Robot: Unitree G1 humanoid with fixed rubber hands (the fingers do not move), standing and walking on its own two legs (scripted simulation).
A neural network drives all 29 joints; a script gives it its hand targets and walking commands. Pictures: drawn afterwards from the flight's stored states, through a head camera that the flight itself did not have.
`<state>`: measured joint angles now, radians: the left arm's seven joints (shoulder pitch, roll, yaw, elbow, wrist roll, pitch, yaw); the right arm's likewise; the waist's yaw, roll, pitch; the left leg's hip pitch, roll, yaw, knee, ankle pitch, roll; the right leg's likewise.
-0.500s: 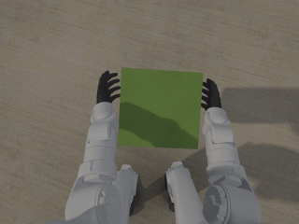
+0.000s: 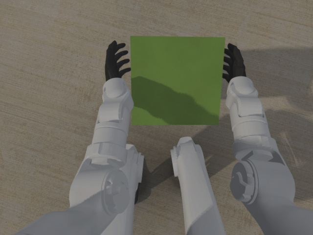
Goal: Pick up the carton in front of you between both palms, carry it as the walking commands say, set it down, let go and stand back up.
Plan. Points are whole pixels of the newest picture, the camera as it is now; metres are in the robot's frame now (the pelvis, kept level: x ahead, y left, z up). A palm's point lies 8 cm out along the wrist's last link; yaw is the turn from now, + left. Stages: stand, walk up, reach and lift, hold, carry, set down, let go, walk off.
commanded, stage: set down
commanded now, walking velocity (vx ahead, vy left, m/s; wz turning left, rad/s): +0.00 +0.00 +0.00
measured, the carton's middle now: (170, 81) +0.48 -0.08 -0.20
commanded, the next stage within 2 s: none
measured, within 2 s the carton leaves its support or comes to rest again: rests again in 1.28 s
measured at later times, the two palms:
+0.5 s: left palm (133, 83) +0.49 +0.04 -0.24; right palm (226, 79) +0.47 -0.26 -0.26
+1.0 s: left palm (128, 82) +0.50 +0.05 -0.25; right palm (222, 77) +0.48 -0.25 -0.26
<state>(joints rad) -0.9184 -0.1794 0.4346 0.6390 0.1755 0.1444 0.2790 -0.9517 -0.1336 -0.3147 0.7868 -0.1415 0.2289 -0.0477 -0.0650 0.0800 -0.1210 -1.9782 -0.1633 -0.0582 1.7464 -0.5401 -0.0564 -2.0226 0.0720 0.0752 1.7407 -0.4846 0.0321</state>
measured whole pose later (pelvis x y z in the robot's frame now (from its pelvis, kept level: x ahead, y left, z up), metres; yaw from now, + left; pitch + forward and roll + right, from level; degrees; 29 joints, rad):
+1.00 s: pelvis -0.02 +0.00 -0.11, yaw +3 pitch +40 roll +3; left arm -1.25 -0.03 0.47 0.89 0.10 0.12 0.21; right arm -1.35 -0.34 -0.27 1.11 -0.11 0.18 0.06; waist -0.10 0.12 0.17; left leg -2.25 -0.24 -0.03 2.12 -0.57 -0.10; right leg -2.29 0.04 0.06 2.13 -0.53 0.02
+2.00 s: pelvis -0.02 -0.01 -0.13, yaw +2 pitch +34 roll +4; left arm -1.25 0.20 0.05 0.94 -0.25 0.06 0.20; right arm -1.29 -0.56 -0.10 1.13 0.23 -0.01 0.06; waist -0.06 0.07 0.35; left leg -2.19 -0.15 0.00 2.19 -0.59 -0.09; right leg -2.27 0.00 0.03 2.20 -0.52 -0.04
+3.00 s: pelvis +0.02 -0.02 +0.12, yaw -2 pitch +41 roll +5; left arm -0.83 -0.01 0.27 0.60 0.04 0.16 0.19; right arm -0.98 -0.41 -0.29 0.89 0.00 0.12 0.15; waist -0.02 0.03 -0.04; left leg -1.56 -0.08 -0.03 1.26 -0.43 -0.05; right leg -1.64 0.06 0.06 1.29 -0.37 -0.03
